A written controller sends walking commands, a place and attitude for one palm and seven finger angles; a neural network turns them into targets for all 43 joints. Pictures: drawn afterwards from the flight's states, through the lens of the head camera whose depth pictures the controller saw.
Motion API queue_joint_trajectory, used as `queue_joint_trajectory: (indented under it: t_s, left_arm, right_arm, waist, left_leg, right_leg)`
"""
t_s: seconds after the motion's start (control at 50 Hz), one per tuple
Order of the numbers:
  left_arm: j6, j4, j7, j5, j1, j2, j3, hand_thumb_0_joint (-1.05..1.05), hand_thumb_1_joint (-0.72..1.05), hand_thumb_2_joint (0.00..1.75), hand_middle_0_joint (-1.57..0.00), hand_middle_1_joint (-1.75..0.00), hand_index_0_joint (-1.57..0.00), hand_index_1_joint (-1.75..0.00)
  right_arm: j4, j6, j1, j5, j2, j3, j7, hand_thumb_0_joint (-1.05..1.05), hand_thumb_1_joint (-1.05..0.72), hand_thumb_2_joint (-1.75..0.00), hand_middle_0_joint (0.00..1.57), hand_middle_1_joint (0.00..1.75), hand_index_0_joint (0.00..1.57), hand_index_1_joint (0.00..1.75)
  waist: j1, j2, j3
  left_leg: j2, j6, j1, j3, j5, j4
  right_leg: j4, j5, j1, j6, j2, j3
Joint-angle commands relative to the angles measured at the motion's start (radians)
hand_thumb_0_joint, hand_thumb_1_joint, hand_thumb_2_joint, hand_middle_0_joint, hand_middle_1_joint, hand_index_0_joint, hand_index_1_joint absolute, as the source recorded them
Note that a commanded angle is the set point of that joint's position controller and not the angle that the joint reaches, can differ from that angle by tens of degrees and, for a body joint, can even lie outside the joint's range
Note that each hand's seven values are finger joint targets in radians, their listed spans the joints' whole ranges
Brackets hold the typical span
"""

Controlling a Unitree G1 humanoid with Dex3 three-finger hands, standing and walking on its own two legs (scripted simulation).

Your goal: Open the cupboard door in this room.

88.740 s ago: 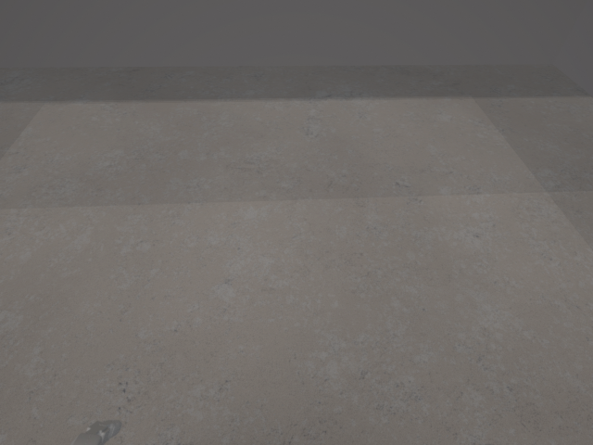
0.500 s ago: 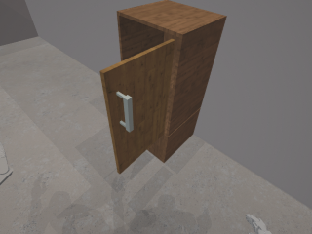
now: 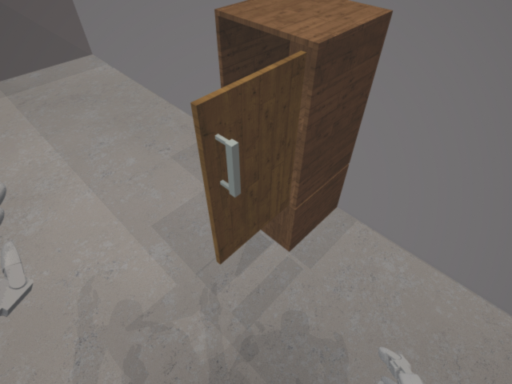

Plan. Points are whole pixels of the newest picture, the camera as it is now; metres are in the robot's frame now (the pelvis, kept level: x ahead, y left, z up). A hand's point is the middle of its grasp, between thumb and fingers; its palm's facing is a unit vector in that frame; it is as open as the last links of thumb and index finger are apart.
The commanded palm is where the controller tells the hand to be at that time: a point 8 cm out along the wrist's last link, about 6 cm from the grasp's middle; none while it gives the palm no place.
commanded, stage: stop stepping back and stand still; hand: left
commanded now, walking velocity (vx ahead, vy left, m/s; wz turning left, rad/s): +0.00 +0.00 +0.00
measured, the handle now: (227, 166) +0.59 +0.12 -0.01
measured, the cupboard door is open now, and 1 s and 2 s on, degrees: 91 91 91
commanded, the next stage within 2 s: let the arm hang, fingers relaxed in 1.40 s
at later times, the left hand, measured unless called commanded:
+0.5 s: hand (12, 309) +0.16 +0.29 +0.14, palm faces +0.41 -0.78 -0.47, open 7.4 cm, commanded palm +0.11 +0.32 +0.18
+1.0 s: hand (17, 293) +0.18 +0.30 +0.14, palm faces +0.40 -0.78 -0.48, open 7.4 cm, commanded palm +0.11 +0.33 +0.18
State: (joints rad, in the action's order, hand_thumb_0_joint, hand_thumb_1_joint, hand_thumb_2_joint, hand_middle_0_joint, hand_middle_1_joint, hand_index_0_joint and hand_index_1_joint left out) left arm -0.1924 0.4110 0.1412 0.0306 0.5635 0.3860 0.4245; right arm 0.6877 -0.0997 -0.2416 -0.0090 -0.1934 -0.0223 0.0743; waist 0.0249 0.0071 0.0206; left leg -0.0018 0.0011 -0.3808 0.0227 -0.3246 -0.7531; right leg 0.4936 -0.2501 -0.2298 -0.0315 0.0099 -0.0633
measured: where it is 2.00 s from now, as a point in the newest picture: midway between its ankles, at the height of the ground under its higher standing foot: outside the picture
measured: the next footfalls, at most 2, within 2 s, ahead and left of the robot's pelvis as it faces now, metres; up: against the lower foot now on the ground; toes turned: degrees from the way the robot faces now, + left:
left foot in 0.06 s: +0.05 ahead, +0.14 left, +0.00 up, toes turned +3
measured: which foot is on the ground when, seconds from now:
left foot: up 0.00-0.04, down 0.06-1.00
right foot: down 0.00-1.00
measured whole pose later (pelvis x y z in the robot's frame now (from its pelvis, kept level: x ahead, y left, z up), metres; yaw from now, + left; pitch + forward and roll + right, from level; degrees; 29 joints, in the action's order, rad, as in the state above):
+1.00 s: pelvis -0.02 +0.03 +0.00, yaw +1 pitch +0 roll -1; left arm -0.19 0.43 0.14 0.02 0.54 0.38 0.38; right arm 0.63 -0.15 -0.19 -0.01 -0.20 -0.01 0.08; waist 0.01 0.00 -0.06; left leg 0.00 -0.02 -0.25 0.03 -0.18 -0.43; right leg 0.40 -0.17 -0.22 0.01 0.02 -0.04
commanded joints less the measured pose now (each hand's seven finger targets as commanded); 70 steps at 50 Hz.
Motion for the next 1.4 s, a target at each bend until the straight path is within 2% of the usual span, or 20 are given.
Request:
queue_joint_trajectory:
  t_s: [0.0,0.04,0.06,0.08,0.1,0.12,0.14,0.24,0.3,0.4,0.46,0.54,0.6,0.64,0.74,0.88,0.94,1.08,1.18,1.38]
  left_arm:
    - [-0.046,0.187,0.025,-0.018,-0.203,0.152,0.027,0.0,0.9,0.9,-0.2,-0.3,-0.2,-0.3]
    - [-0.055,0.303,0.034,-0.025,-0.202,0.188,0.041,0.0,0.9,0.9,-0.2,-0.3,-0.2,-0.3]
    - [-0.059,0.367,0.038,-0.025,-0.204,0.206,0.06,0.0,0.9,0.9,-0.2,-0.3,-0.2,-0.3]
    - [-0.06,0.354,0.037,-0.024,-0.154,0.217,0.083,0.0,0.9,0.9,-0.2,-0.3,-0.2,-0.3]
    - [-0.062,0.387,0.034,-0.024,-0.129,0.221,0.094,0.0,0.9,0.9,-0.2,-0.3,-0.2,-0.3]
    - [-0.063,0.401,0.036,-0.024,-0.114,0.226,0.106,0.0,0.9,0.9,-0.2,-0.3,-0.2,-0.3]
    - [-0.066,0.402,0.036,-0.023,-0.096,0.243,0.128,0.0,0.9,0.9,-0.2,-0.3,-0.2,-0.3]
    - [-0.068,0.235,0.032,0.001,0.04,0.187,0.132,0.0,0.9,0.9,-0.2,-0.3,-0.2,-0.3]
    - [-0.062,0.168,0.023,0.01,0.018,0.176,0.12,0.0,0.9,0.9,-0.2,-0.3,-0.2,-0.3]
    - [-0.052,0.165,0.015,0.002,-0.049,0.173,0.08,0.0,0.9,0.9,-0.2,-0.3,-0.2,-0.3]
    - [-0.051,0.233,0.018,-0.008,-0.111,0.187,0.07,0.0,0.9,0.9,-0.2,-0.3,-0.2,-0.3]
    - [-0.056,0.319,0.029,-0.022,-0.132,0.218,0.091,0.0,0.9,0.9,-0.2,-0.3,-0.2,-0.3]
    - [-0.067,0.329,0.035,-0.026,-0.091,0.204,0.098,0.0,0.9,0.9,-0.2,-0.3,-0.2,-0.3]
    - [-0.074,0.299,0.037,-0.024,-0.031,0.218,0.126,0.0,0.9,0.9,-0.2,-0.3,-0.2,-0.3]
    - [-0.078,0.191,0.024,-0.004,0.013,0.17,0.101,0.0,0.9,0.9,-0.2,-0.3,-0.2,-0.3]
    - [-0.075,0.225,0.017,-0.006,-0.059,0.175,0.079,0.0,0.9,0.9,-0.2,-0.3,-0.2,-0.3]
    - [-0.073,0.275,0.021,-0.008,-0.074,0.206,0.098,0.0,0.9,0.9,-0.2,-0.3,-0.2,-0.3]
    - [-0.068,0.253,0.023,0.003,-0.011,0.191,0.104,0.0,0.9,0.9,-0.2,-0.3,-0.2,-0.3]
    - [-0.062,0.209,0.019,0.009,-0.003,0.18,0.096,0.0,0.9,0.9,-0.2,-0.3,-0.2,-0.3]
    - [-0.059,0.26,0.021,0.009,-0.013,0.205,0.102,0.0,0.9,0.9,-0.2,-0.3,-0.2,-0.3]
  right_arm:
    - [-0.16,-0.099,0.115,0.002,-0.126,0.046,0.043,0.0,-0.9,-0.9,0.2,0.3,0.2,0.3]
    - [-0.183,-0.111,0.117,0.002,-0.149,0.057,0.047,0.0,-0.9,-0.9,0.2,0.3,0.2,0.3]
    - [-0.203,-0.113,0.119,0.004,-0.158,0.061,0.042,0.0,-0.9,-0.9,0.2,0.3,0.2,0.3]
    - [-0.2,-0.114,0.111,0.004,-0.146,0.057,0.037,0.0,-0.9,-0.9,0.2,0.3,0.2,0.3]
    - [-0.205,-0.115,0.111,0.001,-0.13,0.048,0.03,0.0,-0.9,-0.9,0.2,0.3,0.2,0.3]
    - [-0.212,-0.114,0.117,0.002,-0.13,0.047,0.026,0.0,-0.9,-0.9,0.2,0.3,0.2,0.3]
    - [-0.213,-0.117,0.121,0.0,-0.131,0.05,0.024,0.0,-0.9,-0.9,0.2,0.3,0.2,0.3]
    - [-0.216,-0.104,0.103,0.008,-0.128,0.061,0.011,0.0,-0.9,-0.9,0.2,0.3,0.2,0.3]
    - [-0.209,-0.088,0.107,0.011,-0.131,0.061,0.008,0.0,-0.9,-0.9,0.2,0.3,0.2,0.3]
    - [-0.204,-0.083,0.116,0.009,-0.132,0.06,0.014,0.0,-0.9,-0.9,0.2,0.3,0.2,0.3]
    - [-0.204,-0.091,0.12,0.006,-0.133,0.058,0.022,0.0,-0.9,-0.9,0.2,0.3,0.2,0.3]
    - [-0.211,-0.104,0.121,0.001,-0.138,0.056,0.028,0.0,-0.9,-0.9,0.2,0.3,0.2,0.3]
    - [-0.217,-0.113,0.114,0.001,-0.134,0.053,0.026,0.0,-0.9,-0.9,0.2,0.3,0.2,0.3]
    - [-0.213,-0.118,0.108,-0.002,-0.129,0.057,0.025,0.0,-0.9,-0.9,0.2,0.3,0.2,0.3]
    - [-0.197,-0.111,0.105,0.004,-0.13,0.063,0.014,0.0,-0.9,-0.9,0.2,0.3,0.2,0.3]
    - [-0.194,-0.108,0.114,0.008,-0.137,0.062,0.018,0.0,-0.9,-0.9,0.2,0.3,0.2,0.3]
    - [-0.204,-0.108,0.123,0.004,-0.136,0.061,0.021,0.0,-0.9,-0.9,0.2,0.3,0.2,0.3]
    - [-0.217,-0.095,0.119,0.005,-0.132,0.06,0.02,0.0,-0.9,-0.9,0.2,0.3,0.2,0.3]
    - [-0.213,-0.082,0.121,0.009,-0.135,0.063,0.017,0.0,-0.9,-0.9,0.2,0.3,0.2,0.3]
    - [-0.222,-0.077,0.125,0.007,-0.136,0.063,0.021,0.0,-0.9,-0.9,0.2,0.3,0.2,0.3]
  waist:
    - [-0.032,0.006,-0.009]
    - [-0.014,0.118,0.036]
    - [-0.007,0.128,0.064]
    - [-0.011,0.114,0.088]
    - [-0.011,0.177,0.103]
    - [-0.007,0.185,0.093]
    - [-0.003,0.179,0.082]
    - [-0.018,0.068,0.043]
    - [-0.03,-0.006,-0.001]
    - [-0.031,-0.035,-0.016]
    - [-0.028,0.009,0.0]
    - [-0.021,0.129,0.018]
    - [-0.014,0.174,0.027]
    - [-0.011,0.146,0.04]
    - [-0.023,0.017,0.011]
    - [-0.021,0.065,0.051]
    - [-0.016,0.076,0.073]
    - [-0.016,0.06,0.079]
    - [-0.02,0.025,0.068]
    - [-0.016,0.054,0.098]
  left_leg:
    - [-0.027,-0.021,0.189,-0.006,0.062,0.329]
    - [-0.13,-0.054,0.215,-0.117,0.18,0.395]
    - [-0.155,-0.061,0.21,-0.139,0.286,0.378]
    - [-0.145,-0.054,0.198,-0.116,0.341,0.37]
    - [-0.124,-0.041,0.178,-0.105,0.375,0.395]
    - [-0.122,-0.033,0.142,-0.104,0.36,0.41]
    - [-0.12,-0.031,0.11,-0.101,0.307,0.421]
    - [-0.077,-0.012,0.071,-0.052,0.126,0.391]
    - [-0.065,-0.008,0.074,-0.04,0.017,0.371]
    - [-0.056,-0.012,0.112,-0.033,-0.007,0.354]
    - [-0.052,-0.014,0.126,-0.036,-0.021,0.377]
    - [-0.084,-0.028,0.061,-0.094,-0.099,0.49]
    - [-0.1,-0.034,0.016,-0.118,-0.126,0.53]
    - [-0.091,-0.03,0.016,-0.114,-0.067,0.517]
    - [-0.058,-0.008,0.069,-0.069,0.057,0.418]
    - [-0.062,-0.01,0.119,-0.063,0.111,0.437]
    - [-0.059,-0.011,0.128,-0.066,0.148,0.442]
    - [-0.051,0.0,0.146,-0.058,0.262,0.409]
    - [-0.05,-0.001,0.153,-0.048,0.256,0.397]
    - [-0.043,-0.005,0.17,-0.048,0.291,0.395]
  right_leg:
    - [-0.175,-0.075,-0.071,-0.024,0.139,0.153]
    - [-0.069,0.031,-0.021,0.026,0.068,0.106]
    - [-0.036,0.104,0.015,0.037,0.047,0.087]
    - [-0.021,0.156,0.051,0.038,0.036,0.071]
    - [0.013,0.166,0.079,0.04,0.026,0.04]
    - [0.021,0.143,0.102,0.043,0.014,0.026]
    - [0.009,0.118,0.116,0.042,0.012,0.029]
    - [-0.108,0.103,0.103,0.027,0.045,0.084]
    - [-0.188,-0.035,0.017,0.025,0.061,0.122]
    - [-0.246,-0.17,-0.057,0.026,0.066,0.127]
    - [-0.238,-0.193,-0.046,0.03,0.058,0.104]
    - [-0.144,-0.101,0.054,0.042,0.012,0.057]
    - [-0.083,-0.025,0.124,0.045,-0.004,0.043]
    - [-0.085,0.025,0.15,0.042,-0.003,0.044]
    - [-0.175,0.056,0.066,0.03,0.033,0.088]
    - [-0.15,0.086,0.076,0.041,0.015,0.071]
    - [-0.134,0.119,0.102,0.041,0.013,0.064]
    - [-0.138,0.196,0.116,0.038,0.022,0.061]
    - [-0.163,0.207,0.1,0.037,0.029,0.07]
    - [-0.16,0.227,0.126,0.038,0.027,0.063]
